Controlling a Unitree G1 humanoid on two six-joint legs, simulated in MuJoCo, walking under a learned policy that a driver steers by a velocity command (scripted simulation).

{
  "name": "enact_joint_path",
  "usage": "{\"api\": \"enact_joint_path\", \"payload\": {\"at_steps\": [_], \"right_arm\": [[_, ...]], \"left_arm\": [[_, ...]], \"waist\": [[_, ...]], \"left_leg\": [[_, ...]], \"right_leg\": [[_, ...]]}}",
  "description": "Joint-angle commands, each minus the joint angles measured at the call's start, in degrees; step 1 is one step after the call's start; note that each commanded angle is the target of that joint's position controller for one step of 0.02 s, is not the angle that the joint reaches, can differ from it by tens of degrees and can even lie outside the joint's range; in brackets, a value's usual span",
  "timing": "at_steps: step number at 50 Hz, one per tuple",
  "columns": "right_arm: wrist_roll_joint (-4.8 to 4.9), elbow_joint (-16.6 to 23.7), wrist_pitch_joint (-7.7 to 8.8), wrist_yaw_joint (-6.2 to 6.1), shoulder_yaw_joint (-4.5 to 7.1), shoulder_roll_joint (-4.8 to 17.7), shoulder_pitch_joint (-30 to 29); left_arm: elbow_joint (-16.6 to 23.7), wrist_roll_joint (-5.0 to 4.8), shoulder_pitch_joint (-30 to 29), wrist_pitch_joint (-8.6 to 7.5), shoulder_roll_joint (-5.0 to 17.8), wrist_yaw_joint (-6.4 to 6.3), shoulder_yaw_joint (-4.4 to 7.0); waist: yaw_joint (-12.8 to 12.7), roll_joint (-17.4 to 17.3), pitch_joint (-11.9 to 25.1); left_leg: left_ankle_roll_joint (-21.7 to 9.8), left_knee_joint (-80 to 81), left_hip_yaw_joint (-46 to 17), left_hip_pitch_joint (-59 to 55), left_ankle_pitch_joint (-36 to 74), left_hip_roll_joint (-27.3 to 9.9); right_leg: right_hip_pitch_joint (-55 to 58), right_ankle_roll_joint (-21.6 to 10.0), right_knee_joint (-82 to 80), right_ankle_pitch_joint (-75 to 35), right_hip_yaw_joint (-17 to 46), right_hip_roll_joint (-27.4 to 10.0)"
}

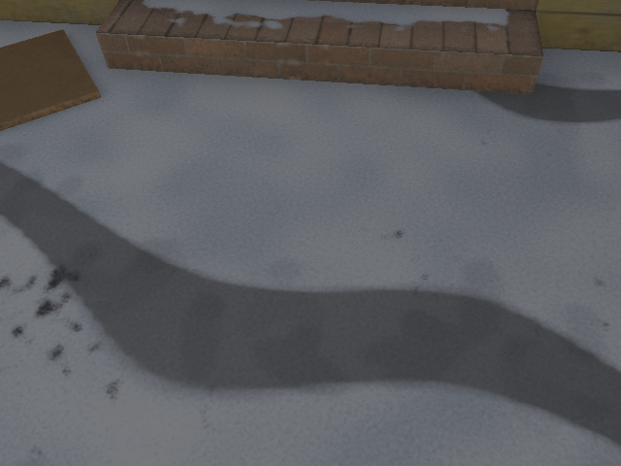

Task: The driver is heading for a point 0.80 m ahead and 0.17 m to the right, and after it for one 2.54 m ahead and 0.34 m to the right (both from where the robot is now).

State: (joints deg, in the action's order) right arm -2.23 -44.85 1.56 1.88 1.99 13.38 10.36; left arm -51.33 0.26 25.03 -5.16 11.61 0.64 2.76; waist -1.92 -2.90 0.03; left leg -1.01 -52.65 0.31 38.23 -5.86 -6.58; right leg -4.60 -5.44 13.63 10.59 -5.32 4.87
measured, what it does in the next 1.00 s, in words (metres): walks ahead, turning right: left foot, then right foot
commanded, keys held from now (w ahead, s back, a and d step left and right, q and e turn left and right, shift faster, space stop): w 0.22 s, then w+e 0.78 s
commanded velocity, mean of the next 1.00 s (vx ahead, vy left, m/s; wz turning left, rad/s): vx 0.50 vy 0.00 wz -0.33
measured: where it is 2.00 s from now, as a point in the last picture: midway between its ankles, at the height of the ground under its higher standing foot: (424, 255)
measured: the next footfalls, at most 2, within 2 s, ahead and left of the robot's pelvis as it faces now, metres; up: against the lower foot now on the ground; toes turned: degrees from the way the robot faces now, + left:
left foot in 0.24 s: +0.31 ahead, +0.12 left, +0.00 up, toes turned +4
right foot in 0.78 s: +0.58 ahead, -0.09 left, +0.00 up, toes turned -20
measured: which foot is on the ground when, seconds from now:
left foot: up 0.00-0.22, down 0.24-0.80, up 0.82-1.00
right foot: down 0.00-0.26, up 0.28-0.76, down 0.78-1.00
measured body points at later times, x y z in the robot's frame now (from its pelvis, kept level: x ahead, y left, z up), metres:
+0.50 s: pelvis +0.29 +0.05 +0.00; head +0.30 +0.06 +0.45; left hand +0.38 +0.30 -0.14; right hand +0.29 -0.20 -0.13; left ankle +0.27 +0.12 -0.75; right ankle +0.33 -0.11 -0.66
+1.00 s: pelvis +0.55 -0.04 -0.01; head +0.57 -0.06 +0.44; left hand +0.70 +0.20 -0.13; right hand +0.58 -0.32 -0.13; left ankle +0.64 +0.12 -0.66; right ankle +0.54 -0.08 -0.75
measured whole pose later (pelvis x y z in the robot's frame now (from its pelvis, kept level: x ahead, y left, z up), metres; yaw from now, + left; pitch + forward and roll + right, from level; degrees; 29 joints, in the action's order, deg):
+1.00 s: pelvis +0.55 -0.04 -0.01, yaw -23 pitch +0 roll +0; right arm -2.6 -45.5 2.8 0.5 2.5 14.0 9.8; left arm -51.2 0.0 17.9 -2.3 15.1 0.2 4.5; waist -0.8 -1.2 -2.7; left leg 1.6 -63.4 -1.6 32.8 -16.7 -7.0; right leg -11.2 -8.5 21.1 10.1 0.0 8.4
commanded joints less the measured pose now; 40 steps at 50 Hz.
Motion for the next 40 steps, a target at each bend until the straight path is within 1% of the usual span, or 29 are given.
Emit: {"api": "enact_joint_path", "payload": {"at_steps": [1,5,7,8,9,10,11,12,13,14,15,16,17,18,19,20,21,23,26,28,30,32,33,34,36,37,38,39,40], "right_arm": [[0.44,3.9,0.59,0.14,-0.14,1.6,-5.1],[0.62,5.4,1.02,0.10,-0.33,1.9,-11.3],[0.60,5.9,1.27,0.11,-0.16,2.4,-12.3],[0.58,5.8,1.43,0.04,-0.03,2.6,-11.6],[0.50,5.2,1.64,-0.17,0.21,3.0,-9.6],[0.33,3.8,1.89,-0.55,0.69,3.8,-5.2],[-0.03,0.9,2.45,-1.04,1.37,4.8,3.5],[-1.32,-1.8,3.17,-1.71,2.50,8.0,13.9],[-2.40,-2.0,3.33,-2.17,4.27,14.6,19.3],[-0.01,-1.5,2.47,-1.84,3.95,12.5,16.1],[0.80,-1.2,2.22,-1.84,3.10,9.7,10.0],[0.89,-0.9,2.57,-1.62,2.17,6.0,6.3],[0.93,-1.4,3.00,-1.67,1.68,4.3,5.0],[1.25,-2.1,3.39,-1.92,1.27,2.9,4.7],[1.17,-2.7,3.87,-2.05,1.14,2.6,5.2],[1.20,-3.3,4.43,-2.08,1.21,2.8,6.4],[1.40,-3.9,4.85,-2.09,1.41,3.5,7.1],[1.34,-4.7,5.19,-2.14,1.61,4.2,8.6],[1.26,-6.0,5.15,-2.25,1.40,3.8,10.9],[1.30,-6.6,5.15,-2.46,1.31,4.0,11.6],[1.33,-7.5,5.12,-2.90,1.41,4.6,13.5],[1.20,-8.7,4.83,-3.35,1.53,5.1,15.7],[1.13,-9.2,4.58,-3.55,1.59,5.4,16.3],[1.04,-9.4,4.29,-3.75,1.66,5.7,16.3],[0.86,-9.5,3.67,-4.17,2.03,7.3,15.4],[0.70,-9.4,3.18,-4.34,2.34,8.3,14.8],[0.61,-9.2,2.56,-4.29,2.64,9.3,14.3],[0.84,-8.4,2.15,-4.00,2.73,9.8,13.4],[1.62,-5.9,2.36,-3.46,1.98,6.7,14.0]], "left_arm": [[2.1,-0.24,1.3,-0.89,7.3,-0.09,1.35],[-0.1,0.39,5.1,-0.59,7.8,-0.50,1.26],[-1.0,0.76,5.3,-0.34,8.3,-0.88,1.31],[-1.2,0.88,4.8,-0.25,8.7,-1.06,1.37],[-1.3,0.93,3.7,-0.23,9.2,-1.21,1.44],[-1.5,1.00,2.8,-0.16,9.9,-1.33,1.59],[-1.7,0.93,1.8,0.09,10.1,-1.33,1.58],[-0.9,0.49,2.0,0.08,8.5,-1.27,0.98],[1.2,-1.91,7.4,0.02,2.5,-0.66,-0.44],[0.1,-0.44,6.2,0.23,7.3,-0.91,1.03],[1.3,-0.03,1.0,0.49,8.2,-0.87,1.55],[1.6,-0.02,-1.5,0.35,7.0,-0.54,1.17],[1.3,0.21,-2.0,0.85,6.0,-0.33,1.19],[0.8,1.18,-1.0,1.73,5.4,0.05,1.15],[0.2,1.50,0.0,2.54,4.5,0.50,1.07],[0.2,1.48,-0.3,3.06,4.0,0.79,1.06],[0.6,1.37,-1.5,3.45,3.7,1.00,1.08],[1.8,1.27,-5.6,3.88,3.5,1.24,1.07],[3.9,1.20,-11.9,3.83,3.3,1.55,0.87],[5.2,1.15,-15.9,3.58,2.5,1.89,0.37],[6.7,1.33,-20.0,3.51,2.1,2.28,-0.10],[8.1,1.46,-23.0,3.46,2.2,2.54,-0.26],[8.6,1.55,-23.7,3.43,2.4,2.63,-0.23],[8.8,1.64,-23.6,3.44,2.7,2.64,-0.10],[8.4,1.74,-21.0,3.62,3.7,2.34,0.42],[7.5,1.79,-17.5,3.64,4.5,2.10,0.89],[6.1,1.82,-12.3,3.36,5.7,1.83,1.63],[3.5,2.30,-3.9,2.87,7.8,1.26,2.81],[2.5,2.96,2.3,2.88,14.0,0.28,4.80]], "waist": [[0.2,6.1,-3.6],[-2.0,6.1,-4.9],[-1.7,6.3,-5.4],[-1.0,6.4,-5.3],[0.3,6.7,-4.4],[2.3,7.1,-2.2],[6.3,5.8,2.2],[9.9,3.1,9.0],[8.6,-9.9,17.7],[7.9,-7.3,18.3],[5.5,-2.6,8.1],[4.2,0.1,2.9],[2.8,-0.2,0.3],[1.4,-1.8,-1.2],[0.8,-2.4,-1.2],[0.5,-1.7,-1.3],[0.1,-1.3,-2.0],[0.4,-0.8,-3.2],[1.4,-0.6,-4.8],[2.1,-0.6,-5.5],[3.3,-0.6,-6.1],[4.1,-0.4,-6.8],[4.1,-0.5,-6.9],[3.6,-0.7,-6.5],[1.8,-2.3,-4.1],[0.1,-3.1,-1.9],[-2.1,-3.1,1.3],[-6.1,-0.5,5.9],[-7.7,7.3,12.2]], "left_leg": [[0.5,8.7,2.0,0.1,6.3,0.4],[-0.9,15.9,3.5,0.1,7.1,1.9],[-2.3,18.3,3.6,-0.9,3.9,2.8],[-3.2,19.5,3.9,-2.8,1.7,3.6],[-4.3,20.7,4.6,-6.6,-0.8,5.1],[-5.4,21.8,5.4,-12.4,-3.1,7.1],[-6.9,25.3,6.1,-22.7,-1.9,8.8],[-9.4,25.1,-0.9,-39.0,-4.0,2.4],[-16.1,29.1,-28.6,-56.2,-12.0,-16.3],[-16.8,36.6,-40.4,-53.7,-12.5,-18.7],[-14.5,37.2,-29.2,-45.1,-14.7,-16.1],[-12.3,39.9,-21.5,-37.4,-11.6,-13.7],[-9.7,41.8,-15.6,-33.0,-8.9,-11.0],[-7.9,43.2,-10.8,-29.4,-5.7,-8.7],[-7.4,44.0,-7.9,-27.9,-2.8,-7.9],[-7.4,44.5,-5.9,-27.7,0.4,-7.7],[-7.3,45.0,-3.6,-27.9,2.8,-7.4],[-7.1,45.8,0.3,-29.3,5.7,-6.9],[-6.9,46.0,4.9,-31.5,9.9,-5.8],[-6.4,45.7,7.8,-32.5,12.6,-5.3],[-6.3,45.6,9.6,-35.0,15.5,-6.3],[-6.1,44.4,11.0,-39.1,19.1,-7.5],[-6.0,43.1,11.7,-41.3,22.0,-8.0],[-5.8,41.1,12.6,-43.1,27.3,-8.4],[-5.3,33.9,14.3,-45.9,44.2,-9.0],[-5.2,27.8,15.0,-46.4,50.8,-9.1],[-5.2,18.6,15.2,-45.2,51.6,-9.2],[-4.0,5.1,15.9,-38.9,43.4,-8.2],[-1.8,-14.7,16.2,-22.5,18.8,-4.6]], "right_leg": [[-1.1,-5.7,-6.9,-17.0,7.7,-14.0],[5.6,-5.6,-4.8,-21.4,7.3,-15.6],[8.7,-5.5,-2.9,-25.2,7.5,-17.0],[9.7,-5.2,-1.2,-29.0,7.3,-17.5],[10.1,-4.6,1.7,-36.4,6.7,-17.6],[10.2,-3.9,7.0,-44.3,6.1,-17.3],[8.4,-2.9,17.0,-46.7,4.1,-15.3],[-2.0,-2.1,31.3,-34.2,3.3,-13.2],[-22.5,0.8,54.4,-2.4,-0.3,-3.7],[-29.0,-0.1,61.7,18.0,7.7,-1.0],[-31.8,-0.5,62.4,13.2,9.6,-4.7],[-30.7,-0.5,58.8,8.7,9.3,-7.1],[-28.8,-0.3,55.5,6.6,9.0,-8.6],[-26.7,0.4,53.5,5.3,9.0,-9.5],[-25.2,0.8,53.3,4.3,8.7,-9.5],[-25.5,1.1,53.4,3.4,8.5,-9.5],[-27.3,1.4,52.8,1.9,8.4,-9.8],[-31.8,1.9,50.6,-2.1,7.9,-10.5],[-35.6,2.5,43.2,-8.1,6.6,-10.5],[-34.6,2.5,35.7,-11.8,4.5,-10.0],[-33.6,1.9,29.8,-13.3,1.8,-9.6],[-33.4,0.6,25.8,-12.2,-0.1,-9.1],[-33.1,-0.1,24.4,-10.6,-0.8,-8.5],[-31.9,-1.1,23.2,-8.4,-1.7,-7.5],[-26.8,-3.4,22.5,-2.3,-3.9,-4.1],[-22.7,-4.8,22.3,1.2,-4.7,-2.0],[-16.4,-6.4,20.7,3.7,-4.5,0.0],[-4.2,-8.5,15.9,2.8,-2.2,0.7],[11.6,-13.4,13.7,10.3,16.3,-12.4]]}}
